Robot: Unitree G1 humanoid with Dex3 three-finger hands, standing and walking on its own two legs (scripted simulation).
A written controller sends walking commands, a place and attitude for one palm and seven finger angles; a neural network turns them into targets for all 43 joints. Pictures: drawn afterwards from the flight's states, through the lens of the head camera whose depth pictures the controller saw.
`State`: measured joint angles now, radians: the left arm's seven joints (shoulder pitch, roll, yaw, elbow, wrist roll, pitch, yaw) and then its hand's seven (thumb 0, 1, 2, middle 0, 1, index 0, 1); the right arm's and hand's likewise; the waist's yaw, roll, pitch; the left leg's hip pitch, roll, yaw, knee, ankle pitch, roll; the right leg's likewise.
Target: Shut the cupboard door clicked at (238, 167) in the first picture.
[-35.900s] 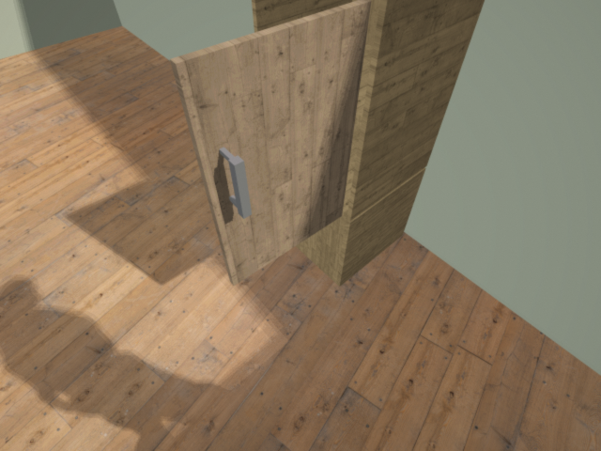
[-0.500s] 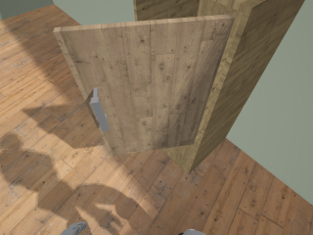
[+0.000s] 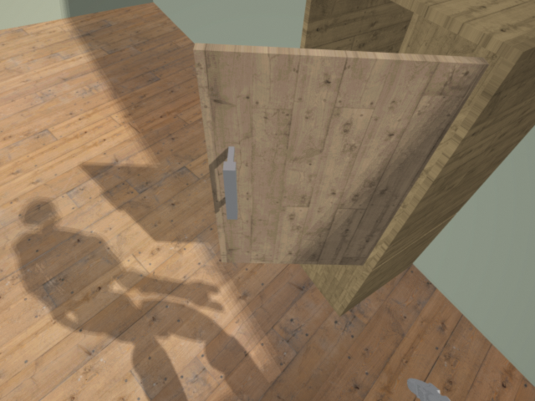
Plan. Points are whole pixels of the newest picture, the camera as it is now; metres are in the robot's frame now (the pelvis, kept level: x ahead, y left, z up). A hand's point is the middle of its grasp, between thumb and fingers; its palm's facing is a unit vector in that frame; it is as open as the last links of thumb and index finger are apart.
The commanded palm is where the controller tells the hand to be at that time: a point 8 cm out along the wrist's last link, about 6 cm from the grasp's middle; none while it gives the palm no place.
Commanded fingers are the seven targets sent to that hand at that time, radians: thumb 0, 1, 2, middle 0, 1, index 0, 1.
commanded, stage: come to a stop and stand still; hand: left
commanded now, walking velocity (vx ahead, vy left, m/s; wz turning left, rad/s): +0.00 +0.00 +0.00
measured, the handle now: (231, 184) +0.46 +0.11 +0.03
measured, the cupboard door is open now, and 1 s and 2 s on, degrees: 57 57 57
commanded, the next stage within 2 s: look again from close up in 0.84 s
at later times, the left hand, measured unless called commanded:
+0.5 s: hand out of the picture -0.03 +0.21 -0.16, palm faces -0.04 -0.98 -0.21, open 7.4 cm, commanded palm none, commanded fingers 0.00 0.90 0.90 -0.20 -0.30 -0.20 -0.30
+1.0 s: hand out of the picture -0.09 +0.17 -0.16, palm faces -0.03 -0.99 -0.13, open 7.4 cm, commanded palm none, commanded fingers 0.00 0.90 0.90 -0.20 -0.30 -0.20 -0.30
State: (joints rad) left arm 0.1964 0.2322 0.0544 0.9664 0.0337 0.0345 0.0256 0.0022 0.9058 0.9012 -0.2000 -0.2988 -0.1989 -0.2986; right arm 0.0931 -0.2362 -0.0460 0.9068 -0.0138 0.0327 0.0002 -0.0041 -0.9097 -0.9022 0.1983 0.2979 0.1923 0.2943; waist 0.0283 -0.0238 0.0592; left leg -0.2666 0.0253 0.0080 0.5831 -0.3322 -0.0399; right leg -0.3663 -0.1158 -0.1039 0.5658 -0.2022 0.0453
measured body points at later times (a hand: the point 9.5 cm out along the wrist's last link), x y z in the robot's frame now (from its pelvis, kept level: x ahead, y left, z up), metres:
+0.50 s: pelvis -0.05 +0.03 +0.02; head -0.04 +0.02 +0.47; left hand -0.02 +0.26 -0.14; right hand -0.06 -0.19 -0.15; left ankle -0.01 +0.12 -0.73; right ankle -0.10 -0.08 -0.73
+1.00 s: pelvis -0.06 +0.02 +0.01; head -0.04 +0.03 +0.46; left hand -0.08 +0.22 -0.15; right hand -0.10 -0.19 -0.14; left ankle -0.01 +0.12 -0.73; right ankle -0.10 -0.08 -0.73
